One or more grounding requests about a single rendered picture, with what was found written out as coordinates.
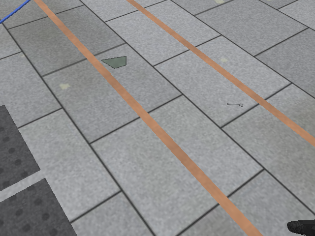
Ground right robot hand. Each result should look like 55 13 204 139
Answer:
287 219 315 236

